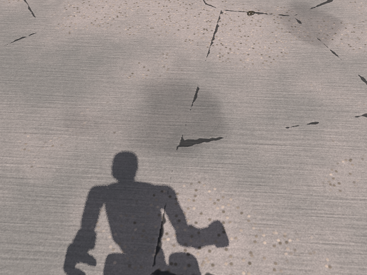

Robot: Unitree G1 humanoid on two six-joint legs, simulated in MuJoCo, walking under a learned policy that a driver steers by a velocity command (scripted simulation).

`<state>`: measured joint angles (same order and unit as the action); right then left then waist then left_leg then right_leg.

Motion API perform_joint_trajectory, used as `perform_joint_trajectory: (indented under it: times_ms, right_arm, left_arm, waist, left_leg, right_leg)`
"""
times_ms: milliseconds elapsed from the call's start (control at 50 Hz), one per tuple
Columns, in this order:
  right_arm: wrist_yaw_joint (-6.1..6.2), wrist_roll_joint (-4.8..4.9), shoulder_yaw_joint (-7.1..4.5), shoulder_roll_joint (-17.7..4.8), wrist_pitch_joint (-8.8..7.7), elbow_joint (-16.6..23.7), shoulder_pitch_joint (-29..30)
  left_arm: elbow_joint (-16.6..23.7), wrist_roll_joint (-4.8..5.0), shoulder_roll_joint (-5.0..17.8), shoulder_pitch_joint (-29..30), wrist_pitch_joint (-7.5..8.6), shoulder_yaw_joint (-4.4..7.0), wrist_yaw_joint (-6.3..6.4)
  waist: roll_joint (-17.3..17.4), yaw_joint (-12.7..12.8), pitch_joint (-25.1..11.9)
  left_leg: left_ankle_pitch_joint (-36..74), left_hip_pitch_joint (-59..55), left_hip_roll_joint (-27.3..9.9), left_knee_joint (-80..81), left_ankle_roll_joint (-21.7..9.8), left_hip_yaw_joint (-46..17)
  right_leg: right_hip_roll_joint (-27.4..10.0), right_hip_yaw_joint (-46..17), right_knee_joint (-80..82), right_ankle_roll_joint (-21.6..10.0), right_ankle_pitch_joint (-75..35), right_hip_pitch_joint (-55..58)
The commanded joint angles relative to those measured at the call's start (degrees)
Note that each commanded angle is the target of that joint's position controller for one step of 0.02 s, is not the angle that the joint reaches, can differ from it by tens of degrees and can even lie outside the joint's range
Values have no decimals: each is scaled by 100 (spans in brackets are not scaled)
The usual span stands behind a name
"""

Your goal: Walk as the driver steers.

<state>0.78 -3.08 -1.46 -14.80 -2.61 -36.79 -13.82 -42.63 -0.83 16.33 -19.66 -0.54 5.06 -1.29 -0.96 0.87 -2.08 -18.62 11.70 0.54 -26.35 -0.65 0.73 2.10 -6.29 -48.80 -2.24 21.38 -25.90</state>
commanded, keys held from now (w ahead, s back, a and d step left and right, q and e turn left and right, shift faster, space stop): w+e+shift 0.70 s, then w+shift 0.02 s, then w+q+shift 0.28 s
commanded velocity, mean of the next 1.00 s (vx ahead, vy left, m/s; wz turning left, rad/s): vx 0.94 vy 0.00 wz -0.64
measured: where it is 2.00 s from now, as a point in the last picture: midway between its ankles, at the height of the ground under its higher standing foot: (326, 84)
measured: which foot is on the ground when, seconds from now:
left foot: down 0.00-0.36, up 0.38-0.76, down 0.78-1.00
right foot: up 0.00-0.32, down 0.34-0.80, up 0.82-1.00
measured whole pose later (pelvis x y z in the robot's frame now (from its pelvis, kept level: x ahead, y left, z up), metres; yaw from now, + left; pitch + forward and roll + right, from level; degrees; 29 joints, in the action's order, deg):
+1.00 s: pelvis +0.74 -0.35 +0.00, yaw -38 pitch +1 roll +2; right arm -0.4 -1.3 -3.4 -18.2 -3.8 -50.2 -28.9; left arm -38.0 -4.4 17.8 -4.3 3.9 -0.1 -2.2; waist -1.3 -4.1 0.8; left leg -14.7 11.4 5.4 -25.0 -2.1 -3.2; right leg 0.1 -3.0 -64.2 -2.6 19.3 -31.9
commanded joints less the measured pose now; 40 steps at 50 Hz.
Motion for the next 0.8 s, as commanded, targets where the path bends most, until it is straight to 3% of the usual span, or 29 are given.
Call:
perform_joint_trajectory:
  times_ms: [20, 60, 140, 220, 240, 280, 300, 320, 340, 360, 380, 400, 420, 440, 460, 480, 500, 540, 580, 600, 620, 680, 700, 720, 740, 760, 780, 800]
  right_arm:
    - [34, 13, -294, -949, -106, 179, -342]
    - [41, 82, -242, -845, -181, 56, -403]
    - [-26, 66, -267, -811, -313, -302, -827]
    - [4, 49, -269, -807, -351, -612, -1037]
    - [18, 49, -277, -869, -339, -699, -1108]
    - [45, 59, -305, -1112, -305, -808, -1153]
    - [62, 44, -349, -1320, -231, -839, -1169]
    - [68, 29, -415, -1560, -129, -803, -1068]
    - [48, 72, -432, -1643, -89, -672, -828]
    - [-19, 1, -329, -1229, -119, -625, -866]
    - [-159, 92, -143, -551, -229, 26, -811]
    - [-165, 51, -184, -1012, -354, 297, 75]
    - [-161, 110, -151, -965, -435, 401, 307]
    - [-129, 86, -88, -887, -463, 300, 146]
    - [-120, -22, -56, -805, -395, 244, 91]
    - [-127, -95, -31, -794, -274, 207, -212]
    - [-126, -145, -33, -807, -149, 168, -245]
    - [-148, -156, 7, -738, 1, 307, 124]
    - [-199, -69, 76, -651, -5, 671, 1019]
    - [-224, -44, 110, -574, -4, 677, 1207]
    - [-253, 1, 153, -513, -30, 748, 1376]
    - [-252, 96, 144, -611, -95, 827, 1740]
    - [-244, 119, 125, -681, -104, 825, 1613]
    - [-220, 106, 73, -806, -107, 686, 1336]
    - [-168, 95, -8, -955, -116, 519, 859]
    - [-85, 124, -132, -1174, -136, 282, 21]
    - [35, 162, -245, -1320, -126, -55, -1202]
    - [164, 70, -376, -1659, -134, -309, -2338]
  left_arm:
    - [874, -63, 512, 1212, 192, 63, -196]
    - [751, -128, 606, 1088, 79, 99, -355]
    - [920, -117, 462, 1601, -9, -6, -461]
    - [1207, -128, 384, 2444, -8, -166, -574]
    - [1268, -119, 309, 2580, -5, -222, -582]
    - [1235, -75, 277, 2361, -11, -262, -483]
    - [1122, -45, 414, 1858, 0, -211, -411]
    - [887, -12, 640, 871, 29, -107, -340]
    - [489, -30, 962, -458, 82, 61, -254]
    - [217, -60, 1413, -870, 70, 252, -121]
    - [399, -89, 2145, -301, -20, 390, -77]
    - [511, -22, 2025, -538, -48, 402, -66]
    - [326, -32, 1903, -523, -16, 371, 7]
    - [245, -39, 1615, -415, 59, 297, 53]
    - [267, -35, 1457, -84, 129, 236, 95]
    - [333, -26, 1309, 136, 197, 159, 119]
    - [341, 21, 1130, 168, 268, 91, 97]
    - [316, 55, 1062, 158, 379, 46, 76]
    - [269, 40, 1076, 4, 447, 46, 73]
    - [247, 40, 1100, -15, 447, 66, 55]
    - [221, 59, 1155, -130, 457, 93, 49]
    - [43, 148, 1273, -405, 493, 145, 73]
    - [78, 141, 1377, -247, 493, 174, 111]
    - [20, 152, 1415, -250, 498, 177, 133]
    - [-85, 122, 1509, -359, 518, 172, 146]
    - [-168, 17, 1594, -330, 523, 166, 135]
    - [-166, -87, 1543, -17, 527, 149, 124]
    - [-106, -189, 971, 122, 590, 9, 152]
  waist:
    - [779, -391, 433]
    - [911, -302, 541]
    - [699, -328, 910]
    - [586, -471, 1276]
    - [554, -478, 1322]
    - [654, -241, 936]
    - [811, 88, 523]
    - [951, 599, -79]
    - [838, 1217, -759]
    - [133, 1175, -964]
    - [-1547, 458, -1232]
    - [-408, 886, -1457]
    - [-224, 714, -794]
    - [332, 353, -131]
    - [551, 70, 132]
    - [310, -208, 253]
    - [311, -289, 369]
    - [292, -325, 690]
    - [189, -115, 1076]
    - [220, -35, 1017]
    - [-20, 70, 1002]
    - [-105, 323, 676]
    - [-184, 194, 534]
    - [-52, 108, 322]
    - [-94, -62, -64]
    - [-158, -503, -512]
    - [-138, -1240, -933]
    - [442, -1622, -1393]
  left_leg:
    - [-1804, -1618, -2022, 1738, -609, -2155]
    - [-1011, -1295, -1683, 1942, -524, -1190]
    - [-11, -1335, -1619, 2124, -467, -138]
    - [1035, -1286, -1517, 2361, -375, 876]
    - [1828, -1352, -1516, 2280, -350, 1093]
    - [5671, -1583, -1509, 1433, -288, 1471]
    - [7361, -1819, -1601, 565, -275, 1515]
    - [8210, -1697, -1728, -729, -309, 1488]
    - [7695, -832, -1696, -2400, -280, 1402]
    - [3603, 786, -1191, -4300, -114, 1267]
    - [-907, 3193, 42, -6459, 255, 759]
    - [-269, 3735, -75, -6635, 134, -474]
    - [-31, 3906, -332, -6378, 77, -533]
    - [164, 3571, -611, -5733, 68, -491]
    - [44, 3121, -771, -5321, 104, -503]
    - [-50, 2791, -823, -5086, 186, -512]
    - [-228, 2655, -894, -4853, 268, -500]
    - [-221, 2583, -949, -4075, 425, -303]
    - [676, 2549, -847, -2973, 534, -66]
    - [1243, 2412, -724, -2529, 531, -31]
    - [1679, 2209, -634, -1963, 496, -10]
    - [2437, 1688, -305, -1034, 311, -6]
    - [2465, 1264, -262, -715, 237, -167]
    - [2280, 854, -77, -514, 169, -39]
    - [1929, 339, 144, -580, 62, 122]
    - [1443, -361, 230, -718, -66, 219]
    - [1155, -1455, 55, -586, -181, 283]
    - [-661, -2598, -784, -800, -361, -729]
  right_leg:
    - [-396, -56, -1367, 84, -482, -2915]
    - [-463, 228, -1831, 169, -838, -2717]
    - [-626, 327, -1867, 93, -1333, -3030]
    - [-698, 1108, -556, -249, -1473, -2425]
    - [-627, 1333, -199, -404, -1340, -2155]
    - [-109, 1864, 231, -763, -921, -1047]
    - [191, 1972, 208, -903, -546, -475]
    - [472, 1957, 159, -1039, -87, 582]
    - [646, 1631, 594, -1218, -178, 2385]
    - [109, 427, 993, -1299, 380, 3889]
    - [-1421, -3195, 2457, -2095, 1825, 4891]
    - [-1513, -4055, 3124, -2063, 1725, 4917]
    - [-1553, -3686, 3327, -1939, 1169, 4340]
    - [-1370, -3134, 3364, -1752, 396, 3320]
    - [-1014, -2487, 3375, -1607, 101, 2487]
    - [-880, -2256, 3432, -1686, -183, 1875]
    - [-724, -2063, 3503, -1729, -412, 1489]
    - [-459, -1708, 3837, -1750, -398, 776]
    - [-253, -1555, 4097, -1640, -982, 389]
    - [-89, -1406, 4083, -1511, -1252, 461]
    - [-106, -1435, 3981, -1442, -1880, 521]
    - [-303, -1572, 3757, -1198, -3595, 1351]
    - [-390, -1656, 3611, -1089, -3746, 1499]
    - [-338, -1518, 3327, -944, -4624, 1843]
    - [-430, -1466, 2788, -846, -5849, 2284]
    - [-520, -1354, 1785, -756, -6552, 2509]
    - [-367, -1061, 304, -661, -6340, 2155]
    - [8, -656, -1996, -593, -4274, 1152]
